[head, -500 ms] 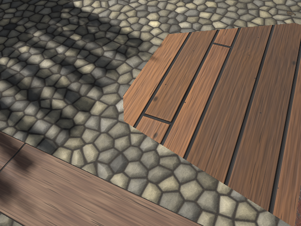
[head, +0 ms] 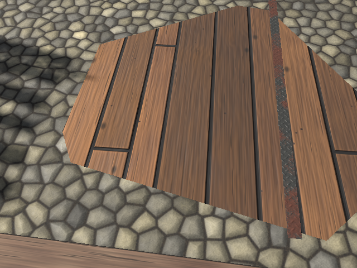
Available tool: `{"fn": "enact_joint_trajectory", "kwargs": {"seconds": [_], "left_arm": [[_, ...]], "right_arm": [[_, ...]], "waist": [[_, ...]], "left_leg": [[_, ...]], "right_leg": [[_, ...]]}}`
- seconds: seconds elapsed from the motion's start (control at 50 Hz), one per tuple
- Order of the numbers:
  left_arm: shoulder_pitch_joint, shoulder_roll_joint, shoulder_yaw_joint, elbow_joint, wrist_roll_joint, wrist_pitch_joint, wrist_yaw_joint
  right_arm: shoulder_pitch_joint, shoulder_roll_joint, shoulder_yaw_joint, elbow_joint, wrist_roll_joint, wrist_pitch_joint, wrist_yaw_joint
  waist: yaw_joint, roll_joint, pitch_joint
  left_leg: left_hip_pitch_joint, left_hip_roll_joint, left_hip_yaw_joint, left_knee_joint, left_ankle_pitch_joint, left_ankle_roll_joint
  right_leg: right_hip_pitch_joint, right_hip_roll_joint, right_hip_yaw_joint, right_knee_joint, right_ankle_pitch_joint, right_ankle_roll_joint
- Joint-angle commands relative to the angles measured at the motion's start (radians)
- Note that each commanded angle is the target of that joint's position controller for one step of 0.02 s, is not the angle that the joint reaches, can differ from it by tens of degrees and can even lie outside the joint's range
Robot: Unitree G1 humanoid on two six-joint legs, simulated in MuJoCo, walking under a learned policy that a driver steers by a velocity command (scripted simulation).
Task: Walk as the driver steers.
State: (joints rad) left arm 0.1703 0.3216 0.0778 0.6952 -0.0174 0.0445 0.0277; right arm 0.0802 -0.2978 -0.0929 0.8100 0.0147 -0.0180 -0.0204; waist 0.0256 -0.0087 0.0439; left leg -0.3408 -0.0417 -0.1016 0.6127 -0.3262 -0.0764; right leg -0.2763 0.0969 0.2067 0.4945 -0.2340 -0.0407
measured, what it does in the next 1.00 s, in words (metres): walks ahead: left foot, then right foot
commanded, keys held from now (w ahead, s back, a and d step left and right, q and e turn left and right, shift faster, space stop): e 0.10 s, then no key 0.34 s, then w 0.56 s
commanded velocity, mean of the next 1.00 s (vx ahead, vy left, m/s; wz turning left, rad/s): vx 0.17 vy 0.00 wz -0.19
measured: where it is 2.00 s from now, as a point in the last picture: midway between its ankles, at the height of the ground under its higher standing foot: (213, 207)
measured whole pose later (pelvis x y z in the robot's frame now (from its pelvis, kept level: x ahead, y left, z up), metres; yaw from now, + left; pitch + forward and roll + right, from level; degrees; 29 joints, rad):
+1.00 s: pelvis +0.14 +0.03 +0.01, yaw -9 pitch +1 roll -1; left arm 0.29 0.31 0.06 0.73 -0.02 -0.06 0.00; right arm 0.31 -0.27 -0.03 0.90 0.00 -0.09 0.03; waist -0.03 -0.04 0.00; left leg -0.15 -0.03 0.03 0.38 -0.24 0.06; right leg -0.52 -0.06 0.02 1.05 -0.25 -0.03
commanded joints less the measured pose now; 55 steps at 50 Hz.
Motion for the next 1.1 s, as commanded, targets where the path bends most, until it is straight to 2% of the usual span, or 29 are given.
{"fn": "enact_joint_trajectory", "kwargs": {"seconds": [0.02, 0.04, 0.06, 0.08, 0.1, 0.14, 0.22, 0.28, 0.34, 0.38, 0.4, 0.42, 0.44, 0.46, 0.48, 0.52, 0.54, 0.58, 0.62, 0.68, 0.74, 0.8, 0.82, 0.84, 0.86, 0.88, 0.9, 0.94, 1.1], "left_arm": [[-0.062, 0.157, 0.039, -0.083, -0.015, 0.001, 0.008], [-0.036, 0.124, 0.029, -0.088, -0.01, 0.001, 0.011], [0.047, 0.062, 0.013, -0.083, 0.008, -0.002, 0.006], [0.04, 0.132, 0.037, -0.102, -0.001, -0.01, 0.006], [0.062, 0.204, 0.06, -0.078, 0.002, -0.011, 0.007], [0.063, 0.174, 0.062, -0.044, 0.001, 0.005, 0.01], [0.007, 0.093, 0.031, -0.073, -0.006, 0.007, 0.005], [-0.021, 0.06, 0.009, -0.086, 0.007, 0.003, 0.002], [-0.011, 0.067, 0.004, -0.079, 0.004, 0.001, -0.004], [0.054, 0.063, 0.007, -0.045, 0.007, 0.0, -0.01], [0.063, 0.077, 0.009, -0.04, 0.012, 0.0, -0.011], [0.07, 0.128, 0.016, -0.05, 0.018, 0.001, -0.003], [0.019, 0.177, 0.019, -0.065, 0.03, 0.006, 0.002], [0.009, 0.091, -0.002, -0.059, 0.036, -0.006, -0.01], [0.012, 0.088, -0.001, -0.05, 0.031, -0.015, -0.018], [0.105, 0.163, 0.02, -0.019, 0.024, -0.027, -0.014], [0.143, 0.165, 0.02, -0.006, 0.026, -0.041, -0.008], [0.167, 0.129, 0.013, 0.001, 0.013, -0.066, 0.001], [0.146, 0.111, 0.01, -0.009, 0.004, -0.077, 0.004], [0.12, 0.13, 0.019, -0.02, 0.002, -0.082, -0.007], [0.127, 0.149, 0.027, -0.013, -0.008, -0.082, -0.022], [0.126, 0.11, 0.013, -0.003, -0.002, -0.081, -0.028], [0.123, 0.065, -0.002, -0.004, 0.007, -0.086, -0.028], [0.111, -0.017, -0.027, -0.041, 0.02, -0.096, -0.028], [0.114, 0.031, -0.013, -0.083, -0.008, -0.113, -0.016], [0.115, 0.104, 0.006, -0.071, -0.032, -0.122, -0.013], [0.099, 0.12, 0.011, -0.061, -0.032, -0.125, -0.017], [0.089, 0.095, 0.012, -0.042, -0.004, -0.126, -0.02], [-0.083, 0.003, -0.015, -0.099, 0.007, -0.13, -0.04]], "right_arm": [[0.06, -0.112, -0.029, -0.042, 0.0, -0.031, 0.013], [0.086, -0.157, -0.04, -0.038, -0.01, -0.029, 0.011], [0.056, -0.22, -0.047, -0.055, -0.025, -0.018, 0.001], [0.056, -0.219, -0.045, -0.057, -0.057, -0.015, 0.006], [0.021, -0.171, -0.03, -0.077, -0.048, -0.017, 0.007], [-0.027, -0.109, -0.01, -0.088, -0.021, -0.012, 0.002], [0.028, -0.12, -0.002, -0.063, -0.02, 0.001, -0.009], [0.025, -0.143, -0.004, -0.057, -0.017, 0.009, -0.007], [0.036, -0.169, -0.007, -0.042, -0.008, 0.018, 0.004], [0.023, -0.159, 0.003, -0.033, 0.007, 0.021, 0.008], [0.062, -0.135, 0.013, -0.014, 0.011, 0.016, 0.01], [0.097, -0.097, 0.028, -0.01, -0.014, 0.005, 0.016], [0.138, -0.044, 0.044, -0.012, -0.042, -0.009, 0.024], [0.076, -0.063, 0.045, -0.015, -0.039, -0.007, 0.017], [0.037, -0.091, 0.038, -0.017, -0.026, -0.006, 0.015], [-0.031, -0.115, 0.028, -0.032, -0.006, -0.007, 0.011], [-0.059, -0.131, 0.021, -0.05, 0.004, -0.012, 0.013], [-0.022, -0.13, 0.012, -0.042, 0.022, -0.034, 0.028], [-0.028, -0.108, 0.016, -0.033, 0.017, -0.058, 0.044], [-0.037, -0.068, 0.035, -0.022, 0.006, -0.073, 0.064], [-0.014, -0.086, 0.04, -0.013, 0.01, -0.071, 0.071], [0.158, -0.117, 0.025, 0.051, 0.016, -0.066, 0.06], [0.253, -0.149, 0.012, 0.072, 0.02, -0.067, 0.049], [0.349, -0.251, -0.007, 0.079, 0.005, -0.069, 0.039], [0.37, -0.298, -0.016, 0.081, -0.01, -0.077, 0.052], [0.283, -0.227, 0.005, 0.056, -0.008, -0.085, 0.056], [0.237, -0.173, 0.018, 0.042, -0.01, -0.088, 0.054], [0.186, -0.135, 0.031, 0.025, -0.022, -0.087, 0.051], [0.262, -0.14, 0.037, 0.052, -0.009, -0.077, 0.023]], "waist": [[-0.056, -0.146, -0.132], [-0.046, -0.077, -0.154], [0.025, 0.186, -0.168], [0.01, 0.29, -0.128], [0.015, 0.185, -0.108], [0.017, 0.132, -0.078], [-0.03, 0.166, -0.072], [-0.047, 0.184, -0.102], [-0.058, 0.202, -0.105], [-0.017, 0.177, -0.096], [-0.013, 0.147, -0.09], [-0.035, 0.034, -0.135], [-0.096, -0.178, -0.145], [-0.046, -0.163, -0.156], [-0.027, -0.144, -0.116], [0.041, -0.216, 0.003], [0.06, -0.24, 0.052], [0.038, -0.188, 0.059], [0.03, -0.127, 0.042], [0.023, -0.117, 0.003], [0.006, -0.118, 0.0], [-0.086, -0.084, -0.02], [-0.131, -0.038, -0.043], [-0.151, 0.207, -0.089], [-0.141, 0.31, -0.11], [-0.11, 0.202, -0.022], [-0.092, 0.168, 0.028], [-0.061, 0.115, 0.034], [-0.092, 0.075, 0.036]], "left_leg": [[0.104, 0.008, 0.019, -0.256, 0.175, 0.032], [0.225, 0.119, -0.058, -0.292, 0.276, 0.072], [0.321, 0.324, -0.255, -0.281, 0.534, 0.169], [0.269, 0.444, -0.42, -0.3, 0.602, 0.33], [0.242, 0.436, -0.356, -0.298, 0.546, 0.349], [0.221, 0.309, -0.19, -0.282, 0.43, 0.281], [0.265, 0.266, -0.093, -0.285, 0.486, 0.302], [0.28, 0.276, -0.064, -0.269, 0.516, 0.305], [0.241, 0.285, -0.061, -0.254, 0.542, 0.304], [0.197, 0.266, -0.045, -0.213, 0.503, 0.27], [0.149, 0.244, -0.032, -0.197, 0.433, 0.218], [0.068, 0.195, 0.015, -0.124, 0.29, 0.136], [0.01, 0.101, 0.106, -0.084, 0.013, 0.059], [0.081, 0.096, 0.102, -0.107, -0.046, 0.031], [0.06, 0.064, 0.145, -0.071, -0.032, 0.026], [-0.112, 0.034, 0.164, 0.078, -0.13, 0.039], [-0.212, 0.065, 0.107, 0.199, -0.205, 0.057], [-0.347, 0.108, 0.062, 0.314, -0.201, 0.1], [-0.35, 0.126, 0.071, 0.246, -0.122, 0.118], [-0.183, 0.098, 0.122, 0.089, -0.02, 0.107], [-0.009, 0.069, 0.152, -0.022, 0.089, 0.094], [0.253, 0.039, 0.164, -0.086, 0.128, 0.108], [0.372, 0.091, 0.087, -0.127, 0.079, 0.138], [0.488, 0.324, -0.266, -0.284, -0.111, 0.236], [0.491, 0.448, -0.647, -0.448, -0.4, 0.367], [0.433, 0.444, -0.608, -0.463, -0.477, 0.357], [0.387, 0.393, -0.483, -0.453, -0.389, 0.318], [0.324, 0.31, -0.305, -0.455, -0.148, 0.275], [0.283, 0.211, -0.003, -0.501, 0.371, 0.256]], "right_leg": [[0.117, -0.206, 0.29, -0.029, 0.326, -0.118], [0.031, -0.156, 0.244, 0.049, 0.157, -0.067], [-0.11, -0.008, 0.07, 0.265, -0.253, -0.006], [-0.265, 0.043, -0.019, 0.464, -0.465, 0.041], [-0.28, -0.024, -0.017, 0.614, -0.404, 0.07], [-0.288, -0.037, -0.034, 0.693, -0.291, 0.106], [-0.281, -0.041, -0.09, 0.592, -0.218, 0.138], [-0.171, -0.086, -0.134, 0.377, -0.229, 0.139], [-0.04, -0.089, -0.196, 0.183, -0.184, 0.127], [0.09, -0.074, -0.228, -0.065, 0.008, 0.092], [0.179, -0.083, -0.203, -0.183, 0.122, 0.062], [0.309, -0.197, -0.062, -0.168, 0.338, 0.026], [0.286, -0.332, 0.061, -0.113, 0.489, -0.074], [0.182, -0.337, 0.081, -0.151, 0.2, -0.138], [0.176, -0.284, 0.072, -0.186, -0.104, -0.125], [0.166, -0.323, 0.191, -0.291, -0.426, -0.154], [0.179, -0.373, 0.271, -0.329, -0.427, -0.184], [0.266, -0.4, 0.295, -0.336, -0.377, -0.202], [0.297, -0.372, 0.226, -0.346, -0.289, -0.181], [0.214, -0.311, 0.095, -0.34, -0.147, -0.166], [0.094, -0.307, 0.053, -0.324, -0.139, -0.164], [-0.065, -0.273, 0.008, -0.203, -0.181, -0.115], [-0.143, -0.222, -0.049, -0.05, -0.155, -0.074], [-0.306, -0.105, -0.182, 0.342, -0.226, 0.009], [-0.471, -0.043, -0.138, 0.584, -0.366, 0.027], [-0.547, -0.119, -0.089, 0.679, -0.29, 0.01], [-0.56, -0.157, -0.105, 0.68, -0.189, -0.004], [-0.512, -0.208, -0.119, 0.613, -0.047, -0.002], [-0.428, -0.195, -0.197, 0.218, 0.285, 0.062]]}}
Keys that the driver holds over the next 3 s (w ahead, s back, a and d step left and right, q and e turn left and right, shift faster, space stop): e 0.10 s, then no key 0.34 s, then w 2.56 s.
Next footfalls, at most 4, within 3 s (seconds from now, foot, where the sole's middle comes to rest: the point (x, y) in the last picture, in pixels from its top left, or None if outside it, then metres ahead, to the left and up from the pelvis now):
0.04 left None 0.06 0.13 -0.78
0.42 right None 0.01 -0.13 -0.78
0.82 left None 0.17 0.10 -0.78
1.32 right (243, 260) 0.49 -0.17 -0.78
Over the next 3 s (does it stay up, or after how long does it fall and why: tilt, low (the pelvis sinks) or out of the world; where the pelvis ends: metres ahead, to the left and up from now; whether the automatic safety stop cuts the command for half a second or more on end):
stays up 1.27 -0.12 -0.05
